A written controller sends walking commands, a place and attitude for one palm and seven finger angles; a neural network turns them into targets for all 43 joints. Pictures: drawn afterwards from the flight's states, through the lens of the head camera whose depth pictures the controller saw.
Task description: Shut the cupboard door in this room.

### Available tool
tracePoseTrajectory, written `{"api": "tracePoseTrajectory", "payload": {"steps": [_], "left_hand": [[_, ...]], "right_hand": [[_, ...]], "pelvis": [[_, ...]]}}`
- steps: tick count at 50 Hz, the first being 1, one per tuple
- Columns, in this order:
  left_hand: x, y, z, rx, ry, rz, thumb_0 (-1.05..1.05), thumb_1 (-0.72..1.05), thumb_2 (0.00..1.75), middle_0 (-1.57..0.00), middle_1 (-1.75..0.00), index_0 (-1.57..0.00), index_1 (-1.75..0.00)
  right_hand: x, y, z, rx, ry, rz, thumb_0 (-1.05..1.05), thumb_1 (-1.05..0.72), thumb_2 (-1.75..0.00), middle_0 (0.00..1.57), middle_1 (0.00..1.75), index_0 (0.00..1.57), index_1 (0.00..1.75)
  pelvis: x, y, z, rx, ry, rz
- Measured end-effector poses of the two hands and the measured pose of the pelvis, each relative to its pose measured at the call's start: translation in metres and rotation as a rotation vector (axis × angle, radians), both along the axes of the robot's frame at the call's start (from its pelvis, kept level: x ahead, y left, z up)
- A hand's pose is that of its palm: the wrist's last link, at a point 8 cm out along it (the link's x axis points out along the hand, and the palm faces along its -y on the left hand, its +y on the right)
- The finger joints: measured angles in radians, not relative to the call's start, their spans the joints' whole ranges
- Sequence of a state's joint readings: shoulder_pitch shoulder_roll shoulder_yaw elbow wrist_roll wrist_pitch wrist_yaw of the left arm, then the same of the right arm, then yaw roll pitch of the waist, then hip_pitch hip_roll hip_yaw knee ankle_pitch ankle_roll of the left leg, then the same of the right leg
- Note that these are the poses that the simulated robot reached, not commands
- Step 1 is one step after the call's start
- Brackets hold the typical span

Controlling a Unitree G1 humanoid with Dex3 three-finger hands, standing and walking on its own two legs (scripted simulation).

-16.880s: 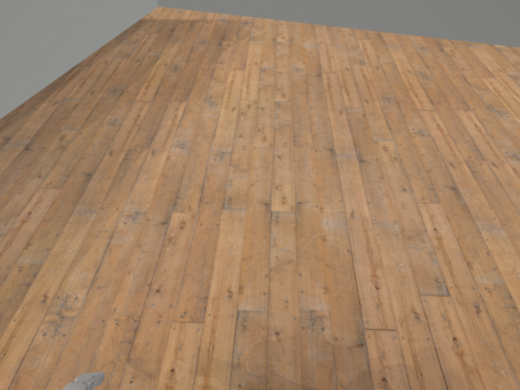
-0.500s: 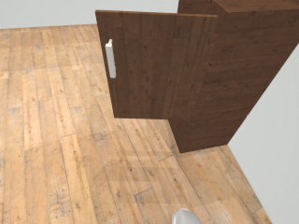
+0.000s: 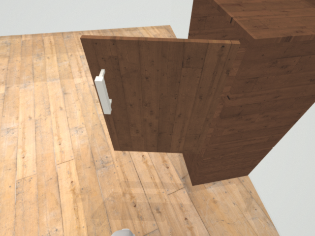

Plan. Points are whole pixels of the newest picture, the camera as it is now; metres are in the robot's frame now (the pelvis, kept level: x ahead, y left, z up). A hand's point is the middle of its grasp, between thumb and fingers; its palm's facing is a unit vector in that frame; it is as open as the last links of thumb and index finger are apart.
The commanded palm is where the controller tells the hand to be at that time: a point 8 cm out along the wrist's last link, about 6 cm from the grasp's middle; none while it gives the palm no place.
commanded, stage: come to a stop and stand still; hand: left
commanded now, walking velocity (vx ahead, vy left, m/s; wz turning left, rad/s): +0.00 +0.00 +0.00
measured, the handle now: (105, 92) +0.52 +0.22 +0.05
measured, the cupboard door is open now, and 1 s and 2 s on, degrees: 77 77 77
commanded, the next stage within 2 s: look again from close up in 1.32 s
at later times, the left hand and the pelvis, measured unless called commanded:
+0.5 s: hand out of the picture +0.09 +0.19 -0.18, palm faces +0.02 -0.96 -0.29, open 7.4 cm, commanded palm none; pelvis +0.03 -0.02 -0.02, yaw -2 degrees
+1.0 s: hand out of the picture +0.05 +0.21 -0.18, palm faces +0.00 -0.96 -0.28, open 7.4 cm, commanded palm none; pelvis +0.01 +0.00 -0.01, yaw -1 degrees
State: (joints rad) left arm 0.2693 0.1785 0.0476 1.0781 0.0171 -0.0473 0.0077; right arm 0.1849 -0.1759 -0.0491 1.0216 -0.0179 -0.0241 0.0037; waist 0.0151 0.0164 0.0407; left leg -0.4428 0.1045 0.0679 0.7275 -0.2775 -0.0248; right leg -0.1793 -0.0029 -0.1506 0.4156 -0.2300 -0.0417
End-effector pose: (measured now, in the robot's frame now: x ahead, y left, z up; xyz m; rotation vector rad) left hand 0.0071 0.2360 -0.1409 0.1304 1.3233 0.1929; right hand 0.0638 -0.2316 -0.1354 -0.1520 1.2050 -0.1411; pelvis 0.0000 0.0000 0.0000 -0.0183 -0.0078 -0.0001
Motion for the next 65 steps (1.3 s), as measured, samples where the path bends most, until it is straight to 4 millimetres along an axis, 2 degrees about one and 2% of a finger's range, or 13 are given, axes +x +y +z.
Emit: {"api": "tracePoseTrajectory", "payload": {"steps": [3, 6, 10, 13, 17, 23, 27, 33, 37, 42, 53, 59, 65], "left_hand": [[0.0, 0.008, -0.009, -0.022, 0.04, 0.038, 0.0, 0.92, 0.89, -0.2, -0.3, -0.2, -0.3], [0.004, 0.014, -0.019, -0.035, 0.088, 0.056, 0.0, 0.91, 0.89, -0.19, -0.3, -0.2, -0.3], [0.015, 0.014, -0.016, -0.042, 0.136, 0.038, 0.01, 0.91, 0.89, -0.19, -0.3, -0.2, -0.3], [0.028, 0.014, -0.012, -0.035, 0.141, 0.015, 0.01, 0.91, 0.89, -0.19, -0.3, -0.2, -0.3], [0.048, 0.017, -0.008, -0.002, 0.104, -0.008, 0.01, 0.91, 0.89, -0.19, -0.3, -0.2, -0.3], [0.072, 0.006, -0.001, 0.062, -0.004, -0.033, 0.0, 0.91, 0.89, -0.19, -0.3, -0.2, -0.3], [0.07, -0.014, 0.002, 0.088, -0.036, -0.062, 0.0, 0.91, 0.89, -0.19, -0.3, -0.2, -0.3], [0.063, -0.038, 0.014, 0.054, -0.028, -0.066, 0.01, 0.91, 0.89, -0.2, -0.3, -0.2, -0.3], [0.06, -0.036, 0.015, 0.053, -0.041, -0.047, 0.01, 0.91, 0.89, -0.2, -0.3, -0.21, -0.3], [0.047, -0.018, 0.005, 0.047, -0.026, -0.036, 0.01, 0.91, 0.89, -0.2, -0.3, -0.21, -0.3], [0.042, 0.028, -0.005, 0.071, -0.045, -0.093, 0.01, 0.91, 0.89, -0.2, -0.3, -0.2, -0.3], [0.05, 0.033, -0.003, 0.055, -0.084, -0.093, 0.01, 0.91, 0.89, -0.19, -0.3, -0.2, -0.3], [0.05, 0.03, -0.004, 0.035, -0.081, -0.101, 0.01, 0.91, 0.89, -0.19, -0.3, -0.2, -0.3]], "right_hand": [[0.039, 0.015, 0.002, -0.012, -0.041, 0.038, 0.0, -0.91, -0.9, 0.19, 0.29, 0.2, 0.3], [0.063, 0.032, 0.001, -0.02, -0.053, 0.058, 0.0, -0.91, -0.9, 0.19, 0.29, 0.2, 0.3], [0.077, 0.049, 0.003, -0.011, -0.037, 0.041, -0.01, -0.91, -0.9, 0.2, 0.29, 0.2, 0.3], [0.082, 0.046, 0.004, -0.014, -0.036, 0.007, -0.02, -0.93, -0.9, 0.2, 0.29, 0.21, 0.3], [0.073, 0.028, 0.003, -0.027, -0.012, -0.022, -0.02, -0.93, -0.9, 0.2, 0.3, 0.21, 0.3], [0.043, -0.014, -0.012, -0.026, 0.044, -0.048, -0.01, -0.92, -0.9, 0.2, 0.3, 0.21, 0.3], [0.024, -0.038, -0.027, 0.003, 0.069, -0.077, 0.0, -0.91, -0.9, 0.2, 0.29, 0.2, 0.3], [-0.007, -0.049, -0.02, 0.019, 0.128, -0.082, 0.0, -0.91, -0.9, 0.19, 0.29, 0.2, 0.3], [-0.025, -0.046, -0.016, 0.011, 0.178, -0.066, 0.0, -0.91, -0.9, 0.19, 0.29, 0.2, 0.3], [-0.034, -0.033, -0.013, -0.013, 0.185, -0.036, 0.0, -0.91, -0.9, 0.19, 0.29, 0.2, 0.3], [-0.005, 0.008, -0.009, -0.021, -0.019, -0.02, 0.0, -0.91, -0.9, 0.2, 0.29, 0.2, 0.3], [0.004, 0.023, -0.006, -0.019, -0.049, -0.01, 0.0, -0.92, -0.9, 0.2, 0.29, 0.2, 0.3], [0.0, 0.026, -0.005, -0.019, -0.03, -0.018, 0.0, -0.91, -0.9, 0.2, 0.29, 0.2, 0.3]], "pelvis": [[0.022, 0.012, -0.004, -0.012, -0.007, 0.003], [0.04, 0.022, -0.008, 0.003, -0.014, -0.003], [0.052, 0.028, -0.003, 0.014, -0.012, -0.017], [0.051, 0.027, 0.0, 0.01, -0.008, -0.023], [0.045, 0.018, 0.0, 0.009, -0.005, -0.036], [0.035, -0.009, -0.007, 0.022, -0.009, -0.035], [0.031, -0.027, -0.014, 0.038, -0.021, -0.032], [0.028, -0.034, -0.002, 0.054, -0.011, -0.033], [0.024, -0.033, 0.001, 0.057, 0.002, -0.021], [0.015, -0.021, -0.003, 0.039, 0.008, -0.01], [0.01, 0.013, -0.014, 0.016, -0.006, -0.027], [0.011, 0.024, -0.012, 0.014, -0.019, -0.033], [0.009, 0.028, -0.01, 0.017, -0.028, -0.039]]}}
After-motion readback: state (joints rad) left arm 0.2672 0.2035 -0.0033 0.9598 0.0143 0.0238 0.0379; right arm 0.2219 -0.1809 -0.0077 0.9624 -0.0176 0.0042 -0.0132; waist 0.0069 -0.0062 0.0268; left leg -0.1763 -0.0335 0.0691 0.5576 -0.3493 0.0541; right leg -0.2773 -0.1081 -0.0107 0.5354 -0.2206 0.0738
